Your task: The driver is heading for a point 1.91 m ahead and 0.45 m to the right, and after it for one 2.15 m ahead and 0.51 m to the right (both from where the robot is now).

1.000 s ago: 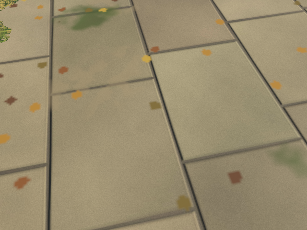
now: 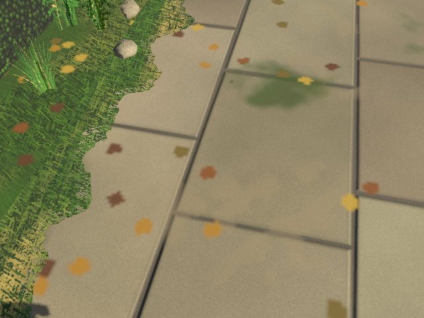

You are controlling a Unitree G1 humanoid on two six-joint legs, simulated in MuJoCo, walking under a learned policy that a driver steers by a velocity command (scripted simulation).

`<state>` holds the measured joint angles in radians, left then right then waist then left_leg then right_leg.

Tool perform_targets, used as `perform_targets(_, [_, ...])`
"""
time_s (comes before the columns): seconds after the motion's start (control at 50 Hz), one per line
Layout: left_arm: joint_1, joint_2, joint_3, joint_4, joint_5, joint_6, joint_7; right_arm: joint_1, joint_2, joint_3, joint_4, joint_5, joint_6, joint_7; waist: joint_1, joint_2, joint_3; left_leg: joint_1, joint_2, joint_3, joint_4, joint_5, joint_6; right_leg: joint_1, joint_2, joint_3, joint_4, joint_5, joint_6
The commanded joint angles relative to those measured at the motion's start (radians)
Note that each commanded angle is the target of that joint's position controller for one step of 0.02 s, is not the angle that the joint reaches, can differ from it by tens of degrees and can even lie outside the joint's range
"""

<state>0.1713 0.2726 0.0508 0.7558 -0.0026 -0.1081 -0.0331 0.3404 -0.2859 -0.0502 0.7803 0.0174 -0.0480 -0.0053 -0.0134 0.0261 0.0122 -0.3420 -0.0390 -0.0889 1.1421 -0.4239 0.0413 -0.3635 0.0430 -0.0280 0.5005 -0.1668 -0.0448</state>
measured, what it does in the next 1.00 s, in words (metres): walks ahead, turning right: left foot, then right foot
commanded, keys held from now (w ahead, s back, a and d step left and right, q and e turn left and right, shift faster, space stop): w+e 0.76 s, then w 0.20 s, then w+q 0.04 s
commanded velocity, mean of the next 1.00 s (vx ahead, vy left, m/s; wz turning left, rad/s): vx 0.50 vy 0.00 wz -0.38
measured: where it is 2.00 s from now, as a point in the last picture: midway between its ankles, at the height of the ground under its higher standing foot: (288, 174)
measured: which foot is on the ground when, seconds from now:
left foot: up 0.00-0.34, down 0.36-0.86, up 0.88-1.00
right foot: down 0.00-0.36, up 0.38-0.86, down 0.88-1.00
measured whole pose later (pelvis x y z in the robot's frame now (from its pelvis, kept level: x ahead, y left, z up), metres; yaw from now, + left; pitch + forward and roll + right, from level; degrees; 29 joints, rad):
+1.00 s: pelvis +0.50 -0.11 +0.00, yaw -28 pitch +1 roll +0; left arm 0.18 0.28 0.06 0.68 -0.01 -0.04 -0.03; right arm 0.26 -0.30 -0.05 0.84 0.03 -0.09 0.01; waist -0.02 0.01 0.05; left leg -0.38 0.08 0.01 1.18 -0.41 0.00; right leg -0.38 0.05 -0.04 0.54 -0.19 -0.08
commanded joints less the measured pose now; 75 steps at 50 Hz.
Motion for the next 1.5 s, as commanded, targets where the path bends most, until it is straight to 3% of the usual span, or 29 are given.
perform_targets(0.02, [0.076, 0.104, 0.020, -0.025, 0.013, 0.003, 0.005, -0.083, -0.109, -0.032, -0.116, -0.016, -0.032, 0.002, 0.033, -0.096, -0.013, -0.331, 0.128, -0.012, -0.001, 0.115, -0.012, 0.275, -0.272, 0.409, -0.288, -0.014, -0.183])
perform_targets(0.18, [0.152, 0.171, 0.043, 0.016, -0.020, 0.021, 0.033, -0.261, -0.032, -0.004, -0.164, -0.021, -0.045, 0.010, 0.061, -0.096, 0.005, -0.214, 0.090, 0.044, -0.493, 0.407, -0.087, 0.170, -0.188, 0.227, -0.327, 0.199, -0.172])
perform_targets(0.26, [0.227, 0.173, 0.047, 0.040, -0.030, 0.041, 0.042, -0.362, -0.053, -0.010, -0.191, -0.006, -0.061, 0.025, 0.089, -0.106, 0.013, -0.148, 0.055, 0.029, -0.619, 0.467, -0.084, 0.205, -0.210, 0.278, -0.269, 0.144, -0.152])
perform_targets(0.34, [0.207, 0.171, 0.050, 0.032, -0.025, 0.056, 0.050, -0.244, -0.117, -0.041, -0.163, -0.005, -0.075, 0.021, -0.002, -0.128, -0.036, 0.079, 0.050, 0.036, -0.714, 0.377, -0.027, 0.211, -0.201, 0.330, -0.112, 0.170, -0.098])
perform_targets(0.36, [0.195, 0.131, 0.037, 0.018, -0.016, 0.055, 0.047, -0.124, -0.157, -0.058, -0.143, -0.019, -0.078, 0.013, -0.062, -0.100, -0.129, 0.279, 0.117, -0.010, -0.699, 0.363, 0.015, 0.139, -0.141, 0.292, 0.062, 0.166, -0.066])
perform_targets(0.38, [0.202, 0.060, 0.013, -0.014, 0.013, 0.052, 0.048, 0.046, -0.228, -0.075, -0.125, -0.026, -0.071, 0.002, -0.117, 0.060, -0.292, 0.543, 0.315, -0.208, -0.676, 0.335, 0.070, -0.021, -0.054, 0.191, 0.374, -0.102, -0.023])
perform_targets(0.4, [0.331, 0.026, 0.001, -0.046, -0.026, 0.037, 0.045, 0.063, -0.267, -0.082, -0.100, -0.031, -0.056, 0.013, -0.040, 0.377, -0.363, 0.717, 0.482, -0.645, -0.804, 0.083, 0.209, -0.331, 0.015, 0.140, 0.638, -0.456, 0.010])
perform_targets(0.42, [0.291, 0.132, 0.026, -0.016, -0.044, 0.039, 0.049, 0.018, -0.159, -0.058, -0.115, -0.021, -0.054, 0.016, -0.062, 0.206, -0.246, 0.626, 0.444, -0.615, -0.845, -0.071, 0.185, -0.419, -0.055, 0.187, 0.751, -0.392, 0.018])
perform_targets(0.44, [0.202, 0.165, 0.038, -0.029, -0.040, 0.044, 0.047, -0.027, -0.110, -0.043, -0.117, -0.015, -0.053, 0.013, -0.070, 0.123, -0.133, 0.511, 0.404, -0.441, -0.853, -0.013, 0.148, -0.435, -0.084, 0.167, 0.760, -0.297, 0.020])
perform_targets(0.5, [0.155, 0.115, 0.041, -0.046, -0.025, 0.064, 0.039, -0.132, -0.067, -0.029, -0.100, -0.033, -0.055, 0.015, -0.002, 0.084, -0.019, 0.268, 0.308, -0.180, -0.933, 0.249, 0.129, -0.331, -0.162, 0.146, 0.680, -0.150, 0.038])
perform_targets(0.78, [-0.154, 0.063, 0.017, -0.194, -0.018, 0.078, -0.021, -0.046, -0.187, -0.073, 0.012, 0.005, -0.034, -0.001, -0.057, 0.023, 0.070, 0.372, 0.328, 0.215, -0.956, 0.562, 0.096, -0.288, -0.132, 0.014, 0.155, 0.107, -0.001])
perform_targets(0.82, [-0.128, 0.085, 0.029, -0.202, -0.012, 0.079, -0.022, -0.038, -0.215, -0.079, 0.025, 0.015, -0.023, -0.001, -0.019, 0.046, 0.037, 0.406, 0.335, 0.236, -0.853, 0.837, 0.083, -0.187, -0.075, -0.029, 0.127, -0.001, -0.041])
perform_targets(0.86, [0.114, 0.157, 0.074, -0.136, -0.010, 0.083, -0.010, -0.047, -0.209, -0.070, 0.033, 0.017, -0.012, -0.004, 0.123, 0.033, -0.101, 0.328, 0.285, 0.295, -0.543, 1.022, 0.042, 0.177, 0.013, -0.071, 0.040, 0.049, -0.099])
perform_targets(0.88, [0.280, 0.236, 0.103, -0.096, -0.013, 0.091, 0.009, -0.030, -0.160, -0.047, 0.018, -0.010, -0.018, -0.006, 0.185, -0.065, -0.205, 0.088, 0.242, 0.306, -0.248, 0.718, -0.001, 0.491, -0.108, 0.117, 0.052, 0.102, -0.148])
perform_targets(0.9, [0.256, 0.341, 0.109, -0.096, -0.019, 0.083, 0.013, 0.087, -0.029, 0.000, -0.021, -0.034, -0.040, 0.011, 0.059, -0.313, -0.323, -0.307, 0.053, 0.217, 0.106, -0.147, -0.061, 0.768, -0.375, 0.674, -0.061, -0.082, -0.335])
perform_targets(0.92, [0.280, 0.244, 0.082, -0.116, -0.017, 0.072, 0.008, -0.008, -0.126, -0.020, -0.003, 0.006, -0.066, 0.021, 0.141, -0.171, -0.396, -0.387, 0.059, 0.025, 0.210, -0.172, -0.050, 0.765, -0.414, 0.795, -0.178, -0.173, -0.339])
perform_targets(0.94, [0.232, 0.207, 0.069, -0.105, -0.008, 0.059, 0.004, -0.114, -0.164, -0.032, -0.039, 0.039, -0.076, 0.024, 0.146, -0.144, -0.236, -0.462, 0.098, 0.033, 0.214, -0.091, -0.032, 0.655, -0.378, 0.635, -0.190, -0.099, -0.289])
perform_targets(0.98, [0.101, 0.141, 0.047, -0.109, -0.003, 0.050, 0.006, -0.139, -0.145, -0.029, -0.029, 0.007, -0.077, 0.011, 0.068, -0.076, -0.100, -0.385, 0.177, 0.039, 0.075, 0.055, -0.025, 0.391, -0.307, 0.411, -0.208, 0.101, -0.230])
perform_targets(1.02, [0.056, 0.104, 0.035, -0.113, 0.014, 0.037, 0.008, -0.073, -0.127, -0.030, 0.002, 0.007, -0.048, 0.015, 0.013, -0.095, -0.083, -0.270, 0.205, 0.023, 0.025, 0.123, -0.031, 0.261, -0.280, 0.312, -0.274, 0.173, -0.219])
perform_targets(1.1, [0.071, 0.128, 0.044, -0.064, 0.018, 0.006, 0.016, -0.111, -0.081, -0.021, 0.001, 0.003, -0.009, 0.007, 0.007, -0.065, -0.008, -0.327, 0.201, 0.005, -0.105, 0.272, -0.064, 0.202, -0.272, 0.157, -0.364, 0.234, -0.209])
perform_targets(1.2, [0.087, 0.139, 0.043, -0.026, 0.017, 0.002, 0.031, -0.226, -0.056, -0.013, -0.026, 0.004, -0.020, 0.026, 0.054, -0.070, 0.042, -0.311, 0.148, 0.035, -0.397, 0.554, -0.055, 0.234, -0.233, -0.019, -0.401, 0.221, -0.138])
perform_targets(1.3, [0.158, 0.156, 0.052, 0.032, 0.001, 0.028, 0.038, -0.338, -0.040, -0.001, -0.089, 0.003, -0.023, 0.056, 0.100, -0.055, 0.084, -0.378, 0.123, 0.078, -0.537, 0.504, -0.014, 0.429, -0.294, -0.073, -0.351, 0.313, -0.121])
perform_targets(1.36, [0.138, 0.187, 0.062, 0.036, -0.007, 0.054, 0.052, -0.321, -0.066, -0.013, -0.119, 0.002, -0.021, 0.074, 0.063, -0.095, 0.043, -0.317, 0.068, 0.148, -0.553, 0.341, 0.033, 0.514, -0.314, -0.108, -0.211, 0.680, -0.089])
perform_targets(1.4, [0.115, 0.209, 0.066, 0.028, -0.007, 0.073, 0.067, -0.166, -0.124, -0.045, -0.097, 0.001, -0.012, 0.071, -0.030, -0.125, -0.066, -0.096, -0.009, 0.200, -0.550, 0.265, 0.079, 0.497, -0.294, -0.141, 0.036, 0.960, -0.054])
perform_targets(1.42, [0.105, 0.201, 0.060, 0.020, -0.008, 0.075, 0.074, -0.008, -0.181, -0.076, -0.062, 0.003, -0.009, 0.058, -0.117, -0.091, -0.149, 0.160, -0.023, 0.162, -0.610, 0.325, 0.122, 0.367, -0.253, -0.163, 0.264, 0.874, -0.017])
perform_targets(1.44, [0.179, 0.118, 0.031, -0.020, 0.016, 0.056, 0.068, 0.111, -0.296, -0.110, -0.049, 0.001, -0.002, 0.037, -0.109, 0.110, -0.278, 0.562, 0.217, -0.240, -0.605, 0.311, 0.264, -0.023, -0.147, -0.163, 0.645, 0.369, 0.045])
perform_targets(1.46, [0.191, 0.058, 0.002, -0.036, 0.020, 0.017, 0.048, 0.084, -0.286, -0.097, -0.067, 0.011, -0.010, 0.040, -0.064, 0.190, -0.400, 0.758, 0.379, -0.732, -0.779, 0.183, 0.408, -0.308, 0.042, 0.032, 0.887, -0.411, 0.075])
perform_targets(1.48, [0.083, 0.139, 0.023, -0.055, -0.021, -0.017, 0.028, 0.082, -0.213, -0.076, -0.071, 0.003, -0.014, 0.039, -0.119, 0.104, -0.343, 0.736, 0.353, -0.647, -0.826, 0.129, 0.350, -0.420, -0.028, 0.154, 0.924, -0.373, 0.046])
perform_targets(1.5, [0.021, 0.145, 0.020, -0.079, -0.039, -0.034, 0.022, 0.037, -0.177, -0.067, -0.075, 0.002, -0.018, 0.036, -0.104, 0.050, -0.217, 0.604, 0.317, -0.505, -0.834, 0.162, 0.306, -0.445, -0.074, 0.136, 0.860, -0.290, 0.025])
